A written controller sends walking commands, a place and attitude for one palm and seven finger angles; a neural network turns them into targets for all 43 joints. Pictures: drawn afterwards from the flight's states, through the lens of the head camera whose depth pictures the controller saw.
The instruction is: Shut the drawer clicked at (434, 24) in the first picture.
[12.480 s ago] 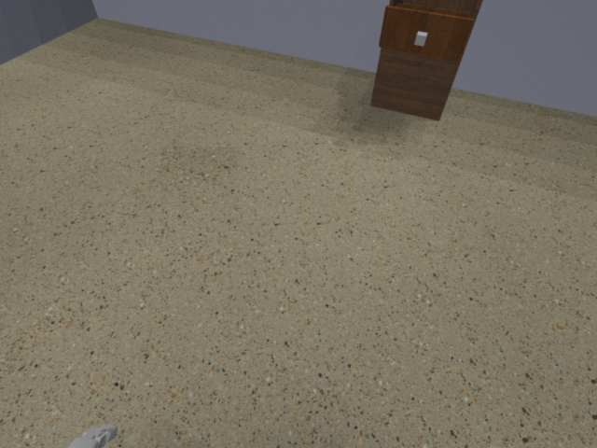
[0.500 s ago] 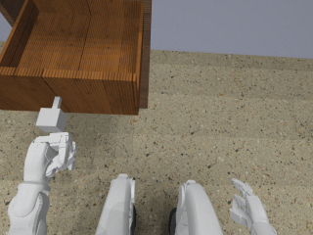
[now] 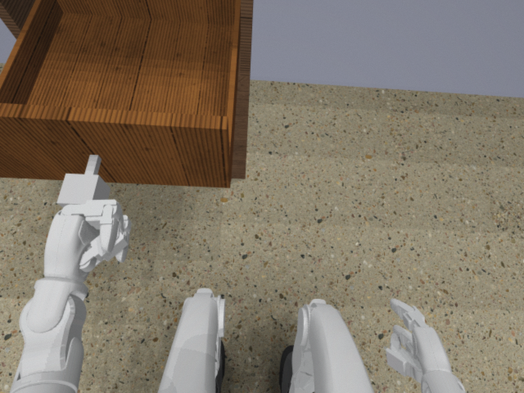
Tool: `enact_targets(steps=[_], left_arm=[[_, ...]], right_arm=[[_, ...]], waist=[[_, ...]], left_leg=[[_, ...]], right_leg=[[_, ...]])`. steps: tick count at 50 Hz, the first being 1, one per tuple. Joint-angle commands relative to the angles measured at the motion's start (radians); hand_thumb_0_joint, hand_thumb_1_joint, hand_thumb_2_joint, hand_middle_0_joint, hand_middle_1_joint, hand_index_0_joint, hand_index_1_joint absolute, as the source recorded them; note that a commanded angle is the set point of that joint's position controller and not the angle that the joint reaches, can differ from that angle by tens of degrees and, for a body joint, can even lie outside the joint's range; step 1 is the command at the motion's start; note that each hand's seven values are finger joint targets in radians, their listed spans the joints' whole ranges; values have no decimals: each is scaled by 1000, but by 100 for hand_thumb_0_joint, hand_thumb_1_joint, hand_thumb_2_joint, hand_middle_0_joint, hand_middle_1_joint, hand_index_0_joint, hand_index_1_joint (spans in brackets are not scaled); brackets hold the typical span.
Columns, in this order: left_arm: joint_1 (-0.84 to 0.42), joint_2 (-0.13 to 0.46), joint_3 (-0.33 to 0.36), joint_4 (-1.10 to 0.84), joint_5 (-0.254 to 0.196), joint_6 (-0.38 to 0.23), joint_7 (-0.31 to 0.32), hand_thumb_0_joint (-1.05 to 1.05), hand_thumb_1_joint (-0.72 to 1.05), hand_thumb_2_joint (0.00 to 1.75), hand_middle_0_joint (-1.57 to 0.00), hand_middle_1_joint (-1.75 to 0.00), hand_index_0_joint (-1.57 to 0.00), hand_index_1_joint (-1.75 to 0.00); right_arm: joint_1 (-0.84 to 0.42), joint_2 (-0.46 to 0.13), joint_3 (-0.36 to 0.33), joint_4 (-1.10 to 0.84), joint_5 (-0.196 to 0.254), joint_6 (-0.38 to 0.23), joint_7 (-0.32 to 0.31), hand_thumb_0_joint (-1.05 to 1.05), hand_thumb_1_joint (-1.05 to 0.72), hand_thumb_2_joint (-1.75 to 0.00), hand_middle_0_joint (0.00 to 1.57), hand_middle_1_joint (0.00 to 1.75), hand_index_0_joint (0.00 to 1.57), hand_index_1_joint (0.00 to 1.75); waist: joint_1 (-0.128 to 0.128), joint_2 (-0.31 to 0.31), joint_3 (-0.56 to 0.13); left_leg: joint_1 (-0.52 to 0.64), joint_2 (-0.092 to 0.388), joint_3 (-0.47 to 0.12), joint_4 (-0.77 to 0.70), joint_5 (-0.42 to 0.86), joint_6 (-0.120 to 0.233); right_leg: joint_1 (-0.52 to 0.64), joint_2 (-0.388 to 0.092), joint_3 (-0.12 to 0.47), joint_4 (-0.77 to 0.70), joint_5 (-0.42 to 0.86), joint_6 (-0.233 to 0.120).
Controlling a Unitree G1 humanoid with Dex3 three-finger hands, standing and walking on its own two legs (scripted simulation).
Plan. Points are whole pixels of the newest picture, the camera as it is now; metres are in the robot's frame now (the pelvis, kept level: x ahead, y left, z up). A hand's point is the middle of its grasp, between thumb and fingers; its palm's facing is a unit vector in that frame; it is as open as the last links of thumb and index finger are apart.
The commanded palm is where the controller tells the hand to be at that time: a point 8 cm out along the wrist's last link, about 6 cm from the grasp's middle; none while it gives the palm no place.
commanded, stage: push the drawer shut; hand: left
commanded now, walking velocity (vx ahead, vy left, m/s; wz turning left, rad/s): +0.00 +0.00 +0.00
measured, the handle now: (89, 181) +0.39 +0.28 +0.01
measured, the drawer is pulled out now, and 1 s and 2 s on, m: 0.26 0.16 0.04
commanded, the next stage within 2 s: none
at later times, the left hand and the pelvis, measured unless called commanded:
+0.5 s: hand (129, 203) +0.36 +0.22 +0.01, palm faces +0.01 -1.00 -0.07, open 3.5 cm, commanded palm +0.37 +0.26 +0.02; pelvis -0.02 +0.00 +0.00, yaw +0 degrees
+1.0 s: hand (137, 167) +0.42 +0.22 +0.01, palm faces +0.02 -1.00 -0.07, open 3.5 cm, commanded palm +0.43 +0.26 +0.02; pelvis -0.02 +0.00 +0.00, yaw +0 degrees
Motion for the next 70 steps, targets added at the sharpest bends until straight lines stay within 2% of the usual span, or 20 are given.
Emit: enact_targets(steps=[1,18,20,22,24,26,27,31,32,37,39,42,45,50,52,56,60,64,67,70], left_arm=[[-258,180,69,-151,-1,-45,21,0,90,90,-140,-160,-140,-160],[-600,236,76,56,31,-28,32,0,90,90,-140,-160,-140,-160],[-632,247,85,89,32,-33,38,0,90,90,-140,-160,-140,-160],[-688,266,93,100,37,-50,40,0,90,90,-140,-160,-140,-160],[-699,280,107,155,40,-60,41,0,90,90,-140,-160,-140,-160],[-762,293,107,179,43,-77,39,0,90,90,-140,-160,-140,-160],[-769,317,130,187,46,-85,38,0,90,90,-140,-160,-140,-160],[-818,313,122,246,52,-93,32,0,90,90,-140,-160,-140,-160],[-839,322,130,259,53,-93,33,0,90,90,-140,-160,-140,-160],[-872,336,139,292,61,-87,32,0,90,90,-140,-160,-140,-160],[-921,327,126,295,62,-88,37,0,90,90,-140,-160,-140,-160],[-949,354,145,318,70,-93,40,0,90,90,-140,-160,-140,-160],[-985,366,151,366,75,-101,38,0,90,90,-140,-160,-140,-160],[-1069,417,181,410,88,-122,31,0,90,90,-140,-160,-140,-160],[-1096,408,169,415,92,-124,28,0,90,90,-140,-160,-140,-160],[-1151,440,184,468,98,-116,27,0,90,90,-140,-160,-140,-160],[-1171,456,195,486,106,-109,25,0,90,90,-140,-160,-140,-160],[-1245,460,181,524,114,-96,29,0,90,90,-140,-160,-140,-160],[-1270,522,216,549,131,-93,32,0,90,90,-140,-160,-140,-160],[-1303,520,207,562,135,-84,33,0,90,90,-140,-160,-140,-160]], right_arm=[[56,-168,-68,-94,-2,-37,-23,0,-90,-90,20,30,20,30],[86,-181,-53,-68,-4,-9,-44,0,-90,-90,20,30,20,30],[89,-181,-49,-63,-5,-7,-44,0,-90,-90,20,30,20,30],[94,-182,-47,-57,-8,-9,-44,0,-90,-90,20,30,20,30],[98,-182,-46,-51,-8,-6,-45,0,-90,-90,20,30,20,30],[106,-182,-44,-43,-11,-8,-46,0,-90,-90,20,30,20,30],[110,-186,-44,-39,-14,-5,-46,0,-90,-90,20,30,20,30],[126,-190,-44,-33,-16,3,-44,0,-90,-90,20,30,20,30],[128,-193,-44,-27,-17,7,-44,0,-90,-90,20,30,20,30],[150,-200,-46,-22,-20,20,-38,0,-90,-90,20,30,20,30],[156,-200,-47,-17,-21,24,-38,0,-90,-90,20,30,20,30],[169,-201,-46,-9,-25,28,-35,0,-90,-90,20,30,20,30],[173,-197,-43,0,-26,35,-33,0,-90,-90,20,30,20,30],[185,-199,-40,8,-33,43,-34,0,-90,-90,20,30,20,30],[193,-201,-39,11,-36,48,-31,0,-90,-90,20,30,20,30],[202,-205,-35,15,-37,57,-31,0,-90,-90,20,30,20,30],[211,-206,-34,15,-40,70,-27,0,-90,-90,20,30,20,30],[222,-208,-31,23,-40,78,-26,0,-90,-90,20,30,20,30],[232,-213,-25,24,-44,83,-26,0,-90,-90,20,30,20,30],[242,-215,-24,26,-45,90,-24,0,-90,-90,20,30,20,30]], waist=[[-43,66,-417],[-56,109,-445],[-63,79,-440],[-65,107,-449],[-71,69,-427],[-83,94,-418],[-72,99,-439],[-82,124,-439],[-88,101,-448],[-81,138,-485],[-97,120,-487],[-97,130,-509],[-110,101,-476],[-114,130,-500],[-120,151,-523],[-135,145,-495],[-129,179,-538],[-164,144,-508],[-154,182,-524],[-170,170,-541]], left_leg=[[357,-37,-34,-207,179,24],[394,-40,-45,-254,64,15],[366,-41,-41,-252,52,17],[371,-41,-42,-251,52,16],[345,-40,-39,-249,34,18],[334,-39,-38,-242,31,20],[340,-40,-39,-242,48,17],[362,-39,-45,-248,51,16],[356,-38,-44,-242,57,18],[410,-35,-59,-257,94,11],[400,-35,-56,-251,94,16],[404,-35,-55,-243,117,17],[360,-35,-44,-230,97,21],[356,-33,-41,-213,125,23],[393,-33,-49,-215,151,21],[364,-32,-53,-209,120,25],[388,-31,-52,-201,164,23],[348,-27,-53,-189,135,30],[342,-27,-55,-184,138,28],[350,-23,-59,-178,150,31]], right_leg=[[184,43,85,-239,158,5],[161,34,89,-265,88,5],[181,33,98,-275,73,8],[170,33,96,-268,75,6],[176,36,105,-278,54,8],[164,35,106,-273,53,7],[173,35,102,-265,64,6],[144,36,92,-255,78,4],[155,35,95,-259,83,7],[141,37,79,-245,117,3],[151,36,83,-253,119,7],[155,37,84,-249,131,6],[166,39,95,-262,110,10],[167,40,99,-250,124,8],[149,42,89,-242,146,6],[133,45,88,-239,126,7],[138,45,87,-234,153,6],[125,48,90,-239,139,12],[119,49,87,-226,134,7],[116,52,86,-227,144,9]])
